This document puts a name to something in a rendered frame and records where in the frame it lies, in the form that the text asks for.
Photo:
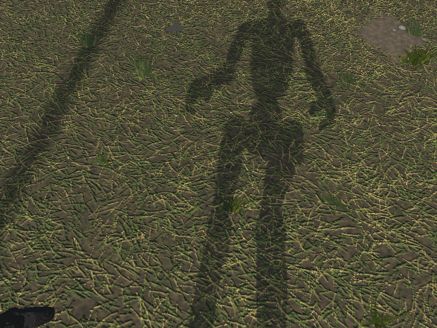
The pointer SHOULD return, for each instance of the left robot hand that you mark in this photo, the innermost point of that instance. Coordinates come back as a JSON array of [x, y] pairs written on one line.
[[26, 318]]

